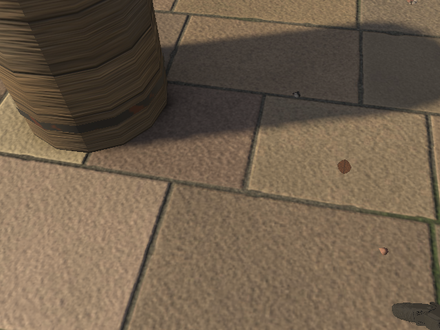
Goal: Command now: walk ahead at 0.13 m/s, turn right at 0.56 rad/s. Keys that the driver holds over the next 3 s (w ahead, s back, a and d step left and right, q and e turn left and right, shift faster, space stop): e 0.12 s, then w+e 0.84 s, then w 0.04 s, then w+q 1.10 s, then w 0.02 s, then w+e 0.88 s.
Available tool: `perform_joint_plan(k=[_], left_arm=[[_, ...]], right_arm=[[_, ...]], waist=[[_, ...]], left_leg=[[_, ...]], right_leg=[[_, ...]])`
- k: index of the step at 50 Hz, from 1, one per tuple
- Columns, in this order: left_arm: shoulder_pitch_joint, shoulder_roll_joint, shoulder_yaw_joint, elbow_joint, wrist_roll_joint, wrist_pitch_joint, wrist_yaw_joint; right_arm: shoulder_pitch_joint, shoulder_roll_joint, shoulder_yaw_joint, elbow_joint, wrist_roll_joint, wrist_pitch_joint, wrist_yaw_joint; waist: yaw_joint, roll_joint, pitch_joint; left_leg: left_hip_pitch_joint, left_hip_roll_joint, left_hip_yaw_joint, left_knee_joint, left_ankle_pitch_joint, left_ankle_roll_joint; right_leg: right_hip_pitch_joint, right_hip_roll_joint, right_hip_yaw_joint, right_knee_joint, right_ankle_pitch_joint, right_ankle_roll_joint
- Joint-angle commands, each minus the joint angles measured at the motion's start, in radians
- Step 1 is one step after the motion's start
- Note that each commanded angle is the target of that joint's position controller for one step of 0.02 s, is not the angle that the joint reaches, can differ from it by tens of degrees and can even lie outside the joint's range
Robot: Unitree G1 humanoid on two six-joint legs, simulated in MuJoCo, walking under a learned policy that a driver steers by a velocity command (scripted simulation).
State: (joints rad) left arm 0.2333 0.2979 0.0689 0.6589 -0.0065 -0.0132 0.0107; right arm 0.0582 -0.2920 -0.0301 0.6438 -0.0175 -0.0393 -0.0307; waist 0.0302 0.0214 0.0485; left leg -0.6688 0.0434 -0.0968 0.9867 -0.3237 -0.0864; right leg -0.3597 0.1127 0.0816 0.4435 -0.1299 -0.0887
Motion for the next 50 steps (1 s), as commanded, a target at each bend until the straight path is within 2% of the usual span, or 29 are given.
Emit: perform_joint_plan(k=[1, 4, 6, 8, 9, 10, 11, 12, 13, 15, 17, 22, 25, 28, 30, 31, 32, 33, 34, 35, 36, 37, 38, 39, 40, 42, 44, 47, 50], left_arm=[[-0.047, 0.150, 0.043, -0.080, -0.010, 0.015, 0.022], [-0.048, 0.150, 0.044, -0.089, -0.006, 0.039, 0.026], [-0.053, 0.144, 0.043, -0.095, -0.006, 0.046, 0.024], [-0.077, 0.128, 0.037, -0.105, -0.018, 0.048, 0.022], [-0.059, 0.094, 0.027, -0.107, -0.013, 0.047, 0.020], [-0.004, 0.016, 0.004, -0.106, 0.003, 0.043, 0.017], [-0.005, 0.054, 0.011, -0.155, -0.009, 0.025, 0.013], [-0.017, 0.134, 0.032, -0.135, -0.004, 0.013, 0.013], [-0.048, 0.167, 0.045, -0.125, -0.005, 0.014, 0.010], [-0.048, 0.137, 0.044, -0.112, -0.001, 0.020, 0.004], [-0.070, 0.087, 0.031, -0.116, -0.009, 0.010, -0.009], [-0.152, 0.044, 0.014, -0.137, -0.014, -0.005, -0.024], [-0.191, 0.029, 0.005, -0.144, -0.015, -0.010, -0.038], [-0.203, 0.039, 0.007, -0.147, -0.019, -0.006, -0.051], [-0.198, 0.050, 0.012, -0.152, -0.020, -0.003, -0.057], [-0.167, 0.058, 0.017, -0.145, -0.018, -0.002, -0.058], [-0.088, 0.075, 0.032, -0.120, -0.013, -0.001, -0.057], [0.067, 0.134, 0.067, -0.069, -0.016, 0.002, -0.049], [0.246, 0.235, 0.099, -0.043, -0.023, 0.006, -0.030], [0.230, 0.327, 0.099, -0.069, -0.024, -0.013, -0.033], [0.221, 0.230, 0.073, -0.073, -0.021, -0.035, -0.039], [0.188, 0.179, 0.053, -0.067, -0.014, -0.047, -0.039], [0.132, 0.148, 0.042, -0.075, -0.011, -0.049, -0.038], [0.074, 0.127, 0.033, -0.084, -0.008, -0.047, -0.036], [0.039, 0.113, 0.026, -0.091, 0.002, -0.045, -0.031], [0.028, 0.118, 0.026, -0.081, 0.004, -0.051, -0.019], [0.060, 0.134, 0.031, -0.055, -0.004, -0.054, -0.006], [0.112, 0.142, 0.035, -0.017, -0.015, -0.049, 0.007], [0.169, 0.145, 0.037, 0.019, -0.022, -0.048, 0.012]], right_arm=[[0.083, -0.059, -0.018, -0.021, 0.005, 0.017, -0.007], [0.022, -0.068, -0.024, -0.042, 0.014, 0.017, 0.000], [0.015, -0.079, -0.033, -0.048, 0.017, 0.007, 0.007], [0.075, -0.081, -0.044, -0.033, 0.023, -0.009, 0.017], [0.108, -0.102, -0.055, -0.027, 0.017, -0.014, 0.016], [0.148, -0.155, -0.067, -0.033, 0.000, -0.011, 0.010], [0.197, -0.225, -0.087, -0.008, -0.026, -0.009, 0.014], [0.173, -0.169, -0.079, -0.028, -0.012, -0.020, 0.013], [0.154, -0.126, -0.069, -0.031, 0.004, -0.022, 0.006], [0.151, -0.107, -0.063, -0.029, 0.019, -0.020, -0.007], [0.186, -0.104, -0.061, -0.014, 0.008, -0.029, -0.011], [0.236, -0.132, -0.075, 0.024, 0.008, -0.040, 0.000], [0.236, -0.165, -0.087, 0.043, 0.017, -0.039, 0.008], [0.235, -0.189, -0.097, 0.059, 0.034, -0.036, 0.018], [0.236, -0.201, -0.103, 0.071, 0.046, -0.029, 0.024], [0.224, -0.207, -0.105, 0.074, 0.051, -0.023, 0.025], [0.207, -0.209, -0.105, 0.075, 0.055, -0.019, 0.024], [0.233, -0.168, -0.091, 0.081, 0.047, -0.018, 0.023], [0.229, -0.103, -0.065, 0.046, 0.006, -0.022, 0.021], [0.222, -0.031, -0.039, -0.033, -0.008, -0.052, 0.019], [0.135, -0.130, -0.058, -0.032, 0.036, -0.079, 0.027], [0.109, -0.150, -0.063, -0.040, 0.052, -0.095, 0.034], [0.117, -0.141, -0.060, -0.021, 0.031, -0.100, 0.030], [0.120, -0.139, -0.064, -0.014, 0.007, -0.099, 0.027], [0.127, -0.134, -0.066, -0.009, 0.002, -0.091, 0.032], [0.125, -0.114, -0.062, -0.001, -0.002, -0.074, 0.036], [0.067, -0.091, -0.053, -0.012, -0.005, -0.065, 0.035], [-0.067, -0.045, -0.033, -0.040, 0.003, -0.068, 0.045], [-0.153, -0.043, -0.027, -0.059, 0.020, -0.077, 0.064]], waist=[[-0.045, -0.107, -0.214], [-0.020, -0.148, -0.198], [-0.015, -0.172, -0.189], [-0.053, -0.180, -0.193], [-0.061, -0.150, -0.191], [-0.040, 0.037, -0.225], [-0.020, 0.311, -0.148], [-0.036, 0.212, -0.101], [-0.045, 0.144, -0.069], [-0.050, 0.105, -0.056], [-0.067, 0.112, -0.044], [-0.105, 0.113, -0.046], [-0.114, 0.115, -0.033], [-0.110, 0.118, -0.016], [-0.098, 0.114, -0.003], [-0.071, 0.104, -0.009], [-0.018, 0.084, -0.044], [0.044, 0.021, -0.132], [0.110, -0.169, -0.220], [0.047, -0.385, -0.299], [0.101, -0.217, -0.266], [0.076, -0.196, -0.183], [0.039, -0.111, -0.142], [0.003, -0.091, -0.105], [-0.025, -0.109, -0.089], [-0.044, -0.103, -0.081], [-0.035, -0.082, -0.057], [0.008, -0.100, -0.032], [0.043, -0.107, -0.017]], left_leg=[[0.170, -0.047, 0.038, -0.105, 0.109, -0.024], [0.192, -0.069, 0.018, -0.222, 0.104, -0.016], [0.215, -0.081, 0.004, -0.317, 0.073, -0.001], [0.345, -0.075, 0.016, -0.513, 0.141, 0.034], [0.463, -0.007, -0.021, -0.587, 0.157, 0.071], [0.600, 0.212, -0.227, -0.632, 0.089, 0.153], [0.633, 0.356, -0.584, -0.759, -0.117, 0.305], [0.614, 0.353, -0.594, -0.773, -0.286, 0.334], [0.585, 0.305, -0.471, -0.759, -0.288, 0.298], [0.580, 0.240, -0.324, -0.762, -0.209, 0.248], [0.553, 0.199, -0.196, -0.790, -0.108, 0.235], [0.602, 0.218, -0.047, -0.821, 0.046, 0.258], [0.584, 0.228, 0.035, -0.824, 0.099, 0.252], [0.572, 0.243, 0.092, -0.810, 0.100, 0.236], [0.588, 0.267, 0.110, -0.783, 0.112, 0.224], [0.580, 0.267, 0.135, -0.735, 0.177, 0.212], [0.548, 0.245, 0.186, -0.621, 0.342, 0.190], [0.482, 0.184, 0.264, -0.385, 0.490, 0.154], [0.222, 0.115, 0.304, -0.001, 0.207, 0.085], [-0.153, -0.068, 0.144, 0.274, -0.287, 0.040], [-0.262, -0.019, 0.023, 0.370, -0.213, 0.058], [-0.288, 0.021, 0.030, 0.343, -0.114, 0.088], [-0.223, 0.059, 0.028, 0.275, -0.031, 0.094], [-0.150, 0.079, 0.025, 0.191, 0.026, 0.086], [-0.090, 0.085, 0.024, 0.151, 0.067, 0.079], [-0.052, 0.063, 0.046, 0.087, 0.120, 0.053], [-0.053, 0.038, 0.056, -0.039, 0.206, 0.030], [0.025, -0.013, 0.064, -0.291, 0.379, 0.024], [0.087, -0.035, 0.062, -0.422, 0.460, 0.038]], right_leg=[[0.047, -0.202, 0.177, -0.056, 0.415, -0.146], [0.065, -0.205, 0.261, -0.038, 0.215, -0.130], [0.111, -0.214, 0.324, 0.003, 0.207, -0.122], [0.095, -0.189, 0.363, 0.047, 0.020, -0.091], [0.020, -0.144, 0.344, 0.110, -0.160, -0.057], [-0.108, -0.041, 0.208, 0.354, -0.463, -0.004], [-0.381, 0.023, 0.078, 0.511, -0.520, 0.024], [-0.435, -0.070, 0.095, 0.635, -0.425, 0.052], [-0.447, -0.092, 0.069, 0.675, -0.349, 0.071], [-0.457, -0.125, 0.037, 0.729, -0.263, 0.103], [-0.442, -0.145, -0.006, 0.741, -0.182, 0.112], [-0.424, -0.187, -0.032, 0.555, -0.078, 0.131], [-0.336, -0.194, -0.064, 0.400, -0.048, 0.120], [-0.238, -0.187, -0.103, 0.289, -0.074, 0.094], [-0.191, -0.178, -0.126, 0.236, -0.112, 0.060], [-0.126, -0.157, -0.153, 0.191, -0.119, 0.037], [0.012, -0.110, -0.194, 0.129, -0.092, 0.012], [0.241, -0.062, -0.196, 0.095, -0.086, -0.023], [0.509, -0.251, 0.119, 0.038, -0.125, -0.106], [0.686, -0.437, 0.690, -0.148, -0.353, -0.283], [0.659, -0.453, 0.680, -0.209, -0.389, -0.273], [0.581, -0.430, 0.559, -0.191, -0.310, -0.246], [0.466, -0.388, 0.452, -0.175, -0.202, -0.212], [0.359, -0.345, 0.368, -0.183, -0.104, -0.192], [0.290, -0.314, 0.321, -0.205, -0.041, -0.183], [0.231, -0.287, 0.264, -0.223, 0.105, -0.189], [0.203, -0.263, 0.212, -0.226, 0.190, -0.179], [0.158, -0.215, 0.163, -0.212, 0.177, -0.134], [0.179, -0.238, 0.190, -0.210, 0.117, -0.121]])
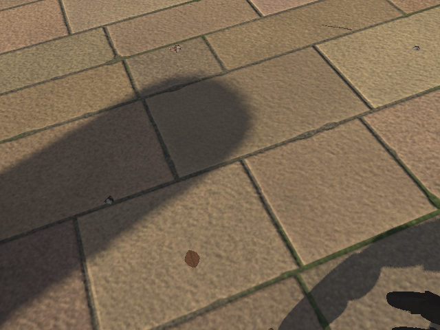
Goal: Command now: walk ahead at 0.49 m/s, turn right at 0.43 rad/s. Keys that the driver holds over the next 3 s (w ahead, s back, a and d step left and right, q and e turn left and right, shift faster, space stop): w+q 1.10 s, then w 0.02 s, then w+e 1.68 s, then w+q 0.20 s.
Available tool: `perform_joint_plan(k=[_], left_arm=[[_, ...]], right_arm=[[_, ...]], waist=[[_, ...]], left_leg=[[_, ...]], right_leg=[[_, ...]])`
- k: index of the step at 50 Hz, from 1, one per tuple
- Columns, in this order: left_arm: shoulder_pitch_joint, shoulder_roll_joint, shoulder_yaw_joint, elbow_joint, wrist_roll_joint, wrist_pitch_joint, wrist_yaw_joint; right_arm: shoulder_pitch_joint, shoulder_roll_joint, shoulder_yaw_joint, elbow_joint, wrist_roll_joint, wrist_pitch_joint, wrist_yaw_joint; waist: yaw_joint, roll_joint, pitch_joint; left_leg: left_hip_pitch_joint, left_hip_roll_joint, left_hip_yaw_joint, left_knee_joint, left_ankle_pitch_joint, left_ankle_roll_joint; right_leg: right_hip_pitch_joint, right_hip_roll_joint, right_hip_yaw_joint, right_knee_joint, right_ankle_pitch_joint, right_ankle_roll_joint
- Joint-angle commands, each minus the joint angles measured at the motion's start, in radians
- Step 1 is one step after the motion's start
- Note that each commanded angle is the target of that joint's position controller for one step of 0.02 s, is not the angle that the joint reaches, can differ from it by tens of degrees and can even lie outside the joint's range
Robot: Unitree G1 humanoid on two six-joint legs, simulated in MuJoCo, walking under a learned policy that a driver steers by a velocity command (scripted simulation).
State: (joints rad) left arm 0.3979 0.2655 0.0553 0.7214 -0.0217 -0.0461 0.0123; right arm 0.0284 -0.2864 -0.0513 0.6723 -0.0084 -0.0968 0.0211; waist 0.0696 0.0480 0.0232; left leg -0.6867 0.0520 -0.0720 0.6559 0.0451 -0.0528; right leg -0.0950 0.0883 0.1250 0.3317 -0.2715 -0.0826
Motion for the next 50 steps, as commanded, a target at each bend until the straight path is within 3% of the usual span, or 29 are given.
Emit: perform_joint_plan(k=[1, 4, 6, 7, 8, 9, 10, 11, 12, 13, 14, 15, 18, 21, 23, 26, 28, 30, 31, 32, 33, 34, 35, 36, 37, 38, 40, 43, 50], left_arm=[[0.019, 0.169, 0.047, -0.029, -0.007, -0.016, 0.012], [0.039, 0.169, 0.048, 0.005, 0.002, -0.007, 0.016], [0.029, 0.181, 0.052, 0.011, 0.007, 0.001, 0.015], [0.017, 0.184, 0.051, 0.010, 0.007, 0.005, 0.014], [-0.001, 0.174, 0.043, 0.001, 0.015, 0.007, 0.015], [0.045, 0.127, 0.025, -0.016, 0.040, 0.003, 0.016], [0.166, 0.059, 0.003, -0.004, 0.028, -0.012, 0.005], [0.076, 0.144, 0.014, -0.017, 0.019, -0.030, -0.001], [-0.065, 0.178, 0.022, -0.053, 0.000, -0.046, -0.009], [-0.145, 0.163, 0.016, -0.072, 0.011, -0.061, -0.010], [-0.164, 0.152, 0.019, -0.083, 0.028, -0.070, -0.010], [-0.148, 0.139, 0.020, -0.086, 0.036, -0.071, -0.010], [-0.143, 0.102, 0.010, -0.089, 0.044, -0.059, -0.005], [-0.265, 0.068, -0.006, -0.120, 0.043, -0.054, -0.003], [-0.344, 0.057, -0.011, -0.132, 0.037, -0.061, -0.009], [-0.419, 0.073, -0.006, -0.147, 0.021, -0.070, -0.020], [-0.434, 0.099, 0.006, -0.153, 0.016, -0.077, -0.025], [-0.388, 0.125, 0.022, -0.142, 0.010, -0.085, -0.025], [-0.314, 0.143, 0.035, -0.123, 0.013, -0.088, -0.021], [-0.190, 0.182, 0.051, -0.108, 0.026, -0.091, -0.013], [-0.060, 0.260, 0.070, -0.091, 0.042, -0.083, -0.004], [-0.013, 0.249, 0.072, -0.057, 0.025, -0.069, -0.016], [-0.064, 0.166, 0.052, -0.073, 0.019, -0.066, -0.016], [-0.110, 0.131, 0.040, -0.076, 0.021, -0.060, -0.014], [-0.151, 0.108, 0.031, -0.072, 0.026, -0.058, -0.015], [-0.176, 0.090, 0.024, -0.064, 0.031, -0.057, -0.014], [-0.191, 0.087, 0.025, -0.048, 0.032, -0.063, -0.015], [-0.180, 0.126, 0.038, -0.016, 0.028, -0.073, -0.014], [-0.125, 0.191, 0.050, 0.044, 0.015, -0.054, -0.008]], right_arm=[[-0.131, -0.055, -0.007, -0.087, 0.013, -0.024, 0.019], [-0.134, -0.072, -0.013, -0.090, 0.016, -0.026, 0.031], [-0.084, -0.094, -0.023, -0.081, 0.015, -0.024, 0.030], [0.002, -0.116, -0.037, -0.060, 0.011, -0.023, 0.025], [0.144, -0.148, -0.050, -0.029, 0.007, -0.022, 0.021], [0.308, -0.210, -0.062, -0.012, -0.004, -0.020, 0.021], [0.364, -0.233, -0.070, 0.027, 0.014, -0.015, 0.031], [0.346, -0.148, -0.050, 0.017, 0.045, -0.009, 0.029], [0.270, -0.123, -0.042, 0.002, 0.038, 0.000, 0.020], [0.234, -0.123, -0.039, -0.010, 0.022, 0.007, 0.016], [0.214, -0.119, -0.038, -0.015, 0.014, 0.009, 0.013], [0.208, -0.110, -0.033, -0.020, 0.006, 0.008, 0.008], [0.220, -0.108, -0.032, -0.009, 0.021, 0.008, -0.004], [0.255, -0.152, -0.047, 0.006, 0.028, 0.018, -0.023], [0.288, -0.160, -0.050, 0.018, 0.034, 0.028, -0.031], [0.346, -0.159, -0.051, 0.035, 0.040, 0.043, -0.037], [0.360, -0.153, -0.052, 0.036, 0.042, 0.051, -0.040], [0.340, -0.153, -0.055, 0.029, 0.040, 0.058, -0.042], [0.328, -0.134, -0.050, 0.022, 0.037, 0.059, -0.041], [0.315, -0.088, -0.033, 0.006, 0.027, 0.055, -0.036], [0.407, -0.018, -0.012, -0.013, 0.029, 0.048, -0.035], [0.463, -0.050, -0.008, -0.031, 0.047, 0.043, -0.037], [0.406, -0.134, -0.030, -0.015, 0.052, 0.048, -0.039], [0.325, -0.151, -0.037, -0.027, 0.041, 0.055, -0.039], [0.288, -0.139, -0.038, -0.037, 0.030, 0.058, -0.036], [0.272, -0.127, -0.042, -0.046, 0.027, 0.061, -0.031], [0.271, -0.087, -0.036, -0.055, 0.036, 0.071, -0.021], [0.220, -0.062, -0.027, -0.084, 0.029, 0.077, -0.016], [0.030, -0.039, -0.007, -0.137, 0.031, 0.060, 0.022]], waist=[[0.009, -0.134, 0.010], [0.008, -0.151, 0.028], [-0.018, -0.166, 0.001], [-0.063, -0.167, -0.062], [-0.134, -0.154, -0.167], [-0.163, -0.011, -0.333], [-0.109, 0.275, -0.418], [-0.145, 0.164, -0.334], [-0.154, 0.067, -0.173], [-0.139, -0.036, -0.092], [-0.109, -0.064, -0.053], [-0.079, -0.039, -0.059], [-0.056, 0.015, -0.053], [-0.088, 0.013, -0.024], [-0.118, 0.021, -0.020], [-0.143, 0.032, -0.025], [-0.136, 0.042, -0.029], [-0.097, 0.068, -0.036], [-0.055, 0.066, -0.066], [0.007, 0.027, -0.168], [0.010, -0.178, -0.320], [-0.008, -0.373, -0.347], [0.008, -0.236, -0.207], [0.008, -0.162, -0.108], [-0.011, -0.129, -0.050], [-0.032, -0.144, -0.018], [-0.053, -0.168, -0.002], [-0.055, -0.132, 0.010], [0.009, -0.093, 0.042]], left_leg=[[0.106, -0.039, 0.033, -0.119, 0.111, 0.017], [0.080, -0.028, 0.036, -0.158, 0.039, 0.067], [0.150, -0.061, 0.083, -0.167, -0.081, 0.111], [0.273, -0.097, 0.122, -0.182, -0.098, 0.142], [0.494, -0.070, 0.097, -0.163, -0.045, 0.189], [0.844, 0.115, -0.173, -0.105, 0.025, 0.293], [1.099, 0.299, -0.653, -0.258, -0.211, 0.441], [1.066, 0.269, -0.719, -0.341, -0.401, 0.399], [0.914, 0.239, -0.569, -0.361, -0.368, 0.358], [0.773, 0.197, -0.479, -0.383, -0.254, 0.340], [0.687, 0.166, -0.422, -0.399, -0.150, 0.337], [0.639, 0.135, -0.383, -0.416, -0.080, 0.333], [0.552, 0.103, -0.303, -0.445, 0.021, 0.346], [0.460, 0.063, -0.232, -0.453, 0.022, 0.318], [0.420, 0.034, -0.210, -0.440, -0.014, 0.285], [0.437, 0.044, -0.255, -0.398, -0.086, 0.263], [0.494, 0.062, -0.318, -0.350, -0.138, 0.247], [0.518, 0.072, -0.362, -0.287, -0.134, 0.226], [0.501, 0.041, -0.348, -0.217, -0.101, 0.202], [0.428, -0.005, -0.293, -0.027, -0.126, 0.170], [0.161, -0.133, -0.151, 0.291, -0.419, 0.102], [-0.050, -0.115, -0.095, 0.500, -0.660, 0.081], [-0.114, -0.058, -0.110, 0.592, -0.575, 0.071], [-0.113, -0.029, -0.076, 0.607, -0.491, 0.063], [-0.088, -0.002, -0.064, 0.579, -0.430, 0.056], [-0.062, 0.025, -0.061, 0.548, -0.391, 0.054], [-0.014, 0.049, -0.037, 0.517, -0.353, 0.049], [-0.046, 0.064, -0.031, 0.426, -0.274, 0.030], [0.012, 0.044, 0.052, 0.076, -0.018, 0.056]], right_leg=[[-0.050, -0.231, 0.152, -0.089, 0.251, -0.125], [0.083, -0.288, 0.161, -0.041, 0.344, -0.107], [0.146, -0.286, 0.131, 0.043, 0.610, -0.085], [0.158, -0.259, 0.095, 0.156, 0.820, -0.070], [0.090, -0.219, 0.052, 0.337, 0.886, -0.044], [-0.150, -0.140, 0.024, 0.651, 0.573, -0.006], [-0.495, 0.020, -0.012, 0.966, -0.243, 0.072], [-0.616, -0.038, 0.049, 1.036, -0.258, 0.065], [-0.662, -0.082, 0.027, 1.013, -0.163, 0.062], [-0.642, -0.110, 0.004, 0.961, -0.107, 0.060], [-0.614, -0.135, -0.004, 0.891, -0.067, 0.066], [-0.564, -0.153, -0.004, 0.837, -0.041, 0.073], [-0.529, -0.160, -0.038, 0.685, -0.044, 0.117], [-0.489, -0.139, -0.060, 0.471, 0.119, 0.148], [-0.420, -0.107, -0.063, 0.331, 0.264, 0.154], [-0.353, -0.072, -0.050, 0.228, 0.333, 0.153], [-0.325, -0.067, -0.027, 0.169, 0.289, 0.138], [-0.248, -0.072, -0.027, 0.125, 0.227, 0.106], [-0.136, -0.081, -0.039, 0.084, 0.219, 0.077], [0.072, -0.183, 0.037, 0.101, 0.186, 0.022], [0.419, -0.404, 0.344, 0.096, 0.086, -0.099], [0.472, -0.525, 0.664, 0.005, -0.155, -0.184], [0.356, -0.483, 0.588, -0.030, -0.257, -0.151], [0.239, -0.439, 0.436, -0.040, -0.171, -0.116], [0.136, -0.395, 0.328, -0.066, -0.054, -0.103], [0.067, -0.363, 0.248, -0.091, 0.025, -0.094], [-0.011, -0.332, 0.137, -0.138, 0.112, -0.092], [-0.019, -0.343, 0.034, -0.177, 0.231, -0.117], [0.050, -0.329, -0.178, -0.173, 0.346, -0.077]])
Over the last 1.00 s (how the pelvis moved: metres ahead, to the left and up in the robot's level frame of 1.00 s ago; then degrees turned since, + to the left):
0.32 -0.15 0.01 -36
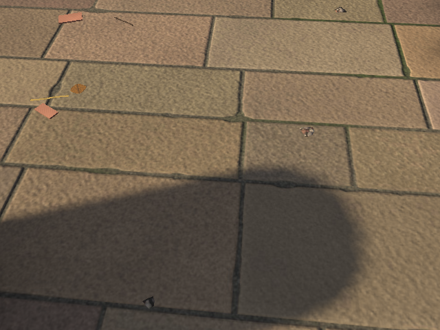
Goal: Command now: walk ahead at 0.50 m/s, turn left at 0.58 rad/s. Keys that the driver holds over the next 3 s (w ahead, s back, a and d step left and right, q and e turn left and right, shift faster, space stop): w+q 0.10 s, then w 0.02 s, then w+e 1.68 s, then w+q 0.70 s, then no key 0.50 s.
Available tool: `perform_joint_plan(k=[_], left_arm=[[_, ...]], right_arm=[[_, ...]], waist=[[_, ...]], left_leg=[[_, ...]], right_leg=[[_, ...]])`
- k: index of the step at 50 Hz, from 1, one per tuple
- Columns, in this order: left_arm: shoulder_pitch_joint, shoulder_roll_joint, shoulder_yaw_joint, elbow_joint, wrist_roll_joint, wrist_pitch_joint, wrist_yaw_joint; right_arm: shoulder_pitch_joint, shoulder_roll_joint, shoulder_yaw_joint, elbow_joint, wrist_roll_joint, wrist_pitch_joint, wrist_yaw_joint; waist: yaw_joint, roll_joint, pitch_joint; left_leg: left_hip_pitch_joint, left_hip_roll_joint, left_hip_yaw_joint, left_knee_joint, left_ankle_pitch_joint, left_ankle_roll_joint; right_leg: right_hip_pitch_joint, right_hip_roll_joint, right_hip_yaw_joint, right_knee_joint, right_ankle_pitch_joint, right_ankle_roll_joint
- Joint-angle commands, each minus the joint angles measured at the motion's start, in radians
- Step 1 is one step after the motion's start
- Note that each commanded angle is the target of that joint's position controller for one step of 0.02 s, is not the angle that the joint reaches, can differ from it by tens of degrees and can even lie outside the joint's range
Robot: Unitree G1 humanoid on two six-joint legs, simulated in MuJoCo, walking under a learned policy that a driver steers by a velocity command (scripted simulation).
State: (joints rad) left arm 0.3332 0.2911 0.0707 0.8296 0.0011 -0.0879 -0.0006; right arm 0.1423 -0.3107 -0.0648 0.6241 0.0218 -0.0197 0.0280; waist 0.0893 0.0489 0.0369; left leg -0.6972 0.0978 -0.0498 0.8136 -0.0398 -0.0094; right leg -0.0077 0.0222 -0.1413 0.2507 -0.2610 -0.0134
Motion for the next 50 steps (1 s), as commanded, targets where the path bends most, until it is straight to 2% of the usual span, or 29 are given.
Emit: perform_joint_plan(k=[1, 3, 5, 6, 7, 8, 9, 10, 11, 12, 13, 14, 15, 16, 19, 25, 30, 33, 34, 35, 36, 37, 38, 39, 40, 41, 42, 44, 50], left_arm=[[-0.045, 0.175, 0.037, -0.055, -0.013, -0.008, 0.004], [-0.026, 0.193, 0.043, -0.040, -0.023, 0.004, 0.004], [-0.028, 0.222, 0.051, -0.037, -0.030, 0.016, 0.009], [-0.020, 0.235, 0.054, -0.033, -0.035, 0.023, 0.012], [-0.012, 0.221, 0.045, -0.026, -0.037, 0.026, 0.014], [0.007, 0.176, 0.022, -0.031, -0.014, 0.019, 0.014], [0.123, 0.033, -0.030, -0.073, 0.016, 0.000, -0.006], [0.048, 0.141, -0.008, -0.046, -0.022, -0.023, -0.017], [-0.066, 0.181, 0.007, -0.085, -0.061, -0.028, -0.020], [-0.101, 0.159, 0.000, -0.095, -0.055, -0.030, -0.015], [-0.111, 0.150, 0.001, -0.087, -0.034, -0.025, -0.009], [-0.076, 0.144, 0.004, -0.070, -0.029, -0.009, -0.007], [-0.032, 0.126, 0.003, -0.057, -0.033, 0.006, -0.008], [-0.008, 0.107, 0.000, -0.045, -0.033, 0.020, -0.006], [-0.067, 0.082, 0.001, -0.057, -0.030, 0.040, 0.002], [-0.216, 0.036, -0.015, -0.103, -0.021, 0.026, -0.027], [-0.324, 0.034, -0.020, -0.177, -0.020, 0.025, -0.059], [-0.260, 0.075, 0.002, -0.196, -0.020, 0.033, -0.070], [-0.163, 0.109, 0.021, -0.179, -0.022, 0.037, -0.067], [-0.007, 0.162, 0.052, -0.146, -0.023, 0.039, -0.055], [0.121, 0.255, 0.079, -0.126, -0.025, 0.050, -0.031], [0.075, 0.304, 0.081, -0.153, -0.030, 0.039, -0.032], [0.090, 0.213, 0.058, -0.160, -0.024, 0.033, -0.034], [0.055, 0.170, 0.046, -0.161, -0.020, 0.025, -0.031], [-0.007, 0.154, 0.040, -0.168, -0.022, 0.021, -0.031], [-0.063, 0.119, 0.030, -0.180, -0.022, 0.020, -0.028], [-0.091, 0.110, 0.023, -0.198, -0.008, 0.021, -0.023], [-0.105, 0.122, 0.027, -0.202, -0.010, 0.019, -0.015], [-0.039, 0.168, 0.041, -0.173, -0.023, 0.034, 0.014]], right_arm=[[-0.109, -0.017, 0.007, -0.102, 0.003, -0.017, 0.020], [-0.141, -0.029, 0.003, -0.125, 0.004, -0.015, 0.029], [-0.113, -0.058, -0.011, -0.135, -0.002, -0.010, 0.033], [-0.048, -0.081, -0.026, -0.124, -0.007, -0.006, 0.030], [0.103, -0.116, -0.050, -0.086, -0.006, -0.005, 0.021], [0.273, -0.171, -0.074, -0.043, -0.004, 0.003, 0.001], [0.262, -0.280, -0.080, -0.042, -0.005, -0.006, -0.008], [0.310, -0.189, -0.057, -0.057, -0.009, -0.014, -0.006], [0.266, -0.157, -0.043, -0.038, -0.021, -0.025, -0.002], [0.205, -0.137, -0.036, -0.028, -0.019, -0.033, -0.002], [0.147, -0.104, -0.026, -0.023, -0.024, -0.039, -0.002], [0.110, -0.069, -0.015, -0.025, -0.033, -0.048, 0.000], [0.098, -0.073, -0.018, -0.018, -0.036, -0.058, -0.001], [0.088, -0.066, -0.018, -0.007, -0.033, -0.071, 0.000], [0.093, -0.071, -0.024, 0.033, -0.042, -0.089, -0.007], [0.126, -0.097, -0.029, 0.084, -0.035, -0.086, -0.029], [0.190, -0.125, -0.043, 0.138, -0.015, -0.049, -0.038], [0.163, -0.165, -0.053, 0.133, -0.010, -0.024, -0.056], [0.153, -0.174, -0.054, 0.130, -0.010, -0.015, -0.062], [0.134, -0.171, -0.049, 0.124, -0.006, -0.012, -0.068], [0.167, -0.113, -0.026, 0.104, -0.032, -0.027, -0.068], [0.241, -0.002, 0.012, 0.056, -0.039, -0.061, -0.047], [0.132, -0.099, -0.006, 0.052, -0.005, -0.099, -0.027], [0.053, -0.119, -0.009, 0.021, 0.023, -0.118, -0.018], [0.038, -0.102, -0.005, 0.021, 0.008, -0.125, -0.023], [0.034, -0.113, -0.013, 0.027, -0.020, -0.122, -0.030], [0.053, -0.113, -0.017, 0.028, -0.028, -0.111, -0.028], [0.082, -0.092, -0.015, 0.031, -0.036, -0.089, -0.029], [-0.115, -0.029, 0.014, -0.015, -0.033, -0.081, -0.026]], waist=[[-0.005, -0.094, 0.036], [-0.008, -0.100, 0.045], [-0.044, -0.129, 0.006], [-0.089, -0.139, -0.043], [-0.176, -0.113, -0.124], [-0.252, -0.038, -0.221], [-0.135, 0.233, -0.343], [-0.225, 0.099, -0.465], [-0.231, 0.060, -0.295], [-0.190, 0.011, -0.195], [-0.153, 0.000, -0.133], [-0.113, 0.004, -0.104], [-0.090, 0.041, -0.107], [-0.078, 0.028, -0.094], [-0.080, -0.003, -0.025], [-0.137, -0.011, 0.030], [-0.169, -0.016, 0.064], [-0.106, 0.043, -0.021], [-0.050, 0.052, -0.080], [0.041, 0.025, -0.160], [0.068, -0.134, -0.262], [-0.039, -0.325, -0.380], [0.041, -0.176, -0.395], [0.035, -0.131, -0.257], [-0.019, -0.028, -0.159], [-0.052, -0.024, -0.110], [-0.082, -0.054, -0.090], [-0.108, -0.069, -0.075], [-0.036, -0.118, -0.040]], left_leg=[[0.023, -0.006, 0.040, -0.112, 0.056, 0.022], [0.029, -0.021, 0.065, -0.156, -0.009, 0.049], [0.127, -0.076, 0.120, -0.180, -0.113, 0.089], [0.243, -0.117, 0.143, -0.194, -0.154, 0.115], [0.483, -0.156, 0.143, -0.263, -0.091, 0.152], [0.809, -0.066, -0.010, -0.267, -0.050, 0.197], [1.120, 0.245, -0.575, -0.354, -0.189, 0.375], [1.118, 0.302, -0.729, -0.467, -0.282, 0.394], [0.999, 0.265, -0.542, -0.480, -0.196, 0.338], [0.847, 0.220, -0.397, -0.489, -0.095, 0.297], [0.725, 0.181, -0.300, -0.510, -0.006, 0.272], [0.644, 0.144, -0.223, -0.552, 0.042, 0.248], [0.588, 0.155, -0.193, -0.589, 0.065, 0.263], [0.557, 0.152, -0.149, -0.617, 0.098, 0.268], [0.535, 0.130, -0.021, -0.664, 0.150, 0.240], [0.598, 0.108, 0.144, -0.705, 0.144, 0.178], [0.805, 0.173, 0.185, -0.623, 0.298, 0.164], [0.851, 0.175, 0.225, -0.430, 0.764, 0.128], [0.829, 0.161, 0.238, -0.285, 0.864, 0.112], [0.718, 0.122, 0.261, -0.067, 0.797, 0.078], [0.451, 0.056, 0.259, 0.255, 0.324, 0.034], [0.034, -0.181, 0.097, 0.593, -0.536, -0.026], [-0.077, -0.124, -0.079, 0.633, -0.513, 0.003], [-0.118, -0.079, -0.065, 0.577, -0.429, 0.026], [-0.083, -0.034, -0.055, 0.470, -0.361, 0.029], [-0.025, -0.007, -0.048, 0.381, -0.326, 0.018], [0.038, 0.004, -0.049, 0.355, -0.301, 0.006], [0.079, 0.008, -0.028, 0.275, -0.282, -0.028], [0.191, -0.070, 0.016, -0.163, 0.076, -0.077]], right_leg=[[-0.010, -0.273, 0.076, -0.085, 0.343, -0.140], [0.050, -0.294, 0.051, -0.049, 0.422, -0.125], [0.087, -0.296, 0.007, 0.063, 0.725, -0.102], [0.081, -0.291, -0.010, 0.178, 0.887, -0.093], [0.001, -0.267, -0.034, 0.358, 0.925, -0.072], [-0.235, -0.233, -0.037, 0.619, 0.655, -0.041], [-0.651, -0.048, 0.014, 0.997, -0.282, 0.019], [-0.704, -0.043, 0.218, 1.119, -0.332, 0.007], [-0.775, -0.083, 0.212, 1.132, -0.254, -0.004], [-0.755, -0.130, 0.205, 1.055, -0.162, -0.008], [-0.712, -0.158, 0.204, 0.990, -0.106, -0.003], [-0.646, -0.179, 0.216, 0.962, -0.050, -0.003], [-0.593, -0.180, 0.223, 0.952, -0.024, 0.009], [-0.578, -0.179, 0.226, 0.931, -0.012, 0.022], [-0.656, -0.163, 0.256, 0.828, 0.107, 0.043], [-0.651, -0.125, 0.192, 0.488, 0.398, 0.026], [-0.733, -0.101, 0.134, 0.371, 0.270, -0.025], [-0.579, -0.014, 0.044, 0.373, 0.109, -0.081], [-0.449, 0.025, 0.026, 0.368, 0.078, -0.108], [-0.204, 0.054, 0.046, 0.292, 0.142, -0.150], [0.106, -0.124, 0.329, 0.284, 0.195, -0.222], [0.404, -0.355, 0.931, 0.140, 0.015, -0.445], [0.420, -0.343, 0.927, 0.063, -0.049, -0.402], [0.306, -0.310, 0.773, 0.053, -0.008, -0.353], [0.146, -0.266, 0.664, 0.046, 0.097, -0.316], [0.032, -0.231, 0.586, 0.032, 0.203, -0.299], [-0.054, -0.209, 0.551, 0.009, 0.273, -0.299], [-0.148, -0.188, 0.500, -0.018, 0.366, -0.305], [-0.286, -0.083, 0.374, -0.002, 0.281, -0.218]])
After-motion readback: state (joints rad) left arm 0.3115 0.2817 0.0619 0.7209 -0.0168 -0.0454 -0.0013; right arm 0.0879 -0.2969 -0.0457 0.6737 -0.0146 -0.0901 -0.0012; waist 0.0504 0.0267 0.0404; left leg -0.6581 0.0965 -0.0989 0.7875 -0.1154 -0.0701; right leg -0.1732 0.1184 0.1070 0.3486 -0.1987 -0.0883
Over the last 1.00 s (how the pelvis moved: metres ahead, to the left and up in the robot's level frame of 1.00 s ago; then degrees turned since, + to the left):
0.56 0.05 0.00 26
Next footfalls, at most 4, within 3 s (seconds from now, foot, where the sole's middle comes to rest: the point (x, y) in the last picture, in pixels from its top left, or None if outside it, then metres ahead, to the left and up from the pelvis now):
0.16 left None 0.25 0.14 -0.78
0.70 right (272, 301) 0.56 -0.07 -0.78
1.18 left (236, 210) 0.88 0.06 -0.78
1.70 right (341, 196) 0.97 -0.31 -0.78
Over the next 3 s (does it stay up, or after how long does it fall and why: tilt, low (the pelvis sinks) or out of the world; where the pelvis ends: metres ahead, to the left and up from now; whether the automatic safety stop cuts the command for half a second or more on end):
stays up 1.42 -0.54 -0.01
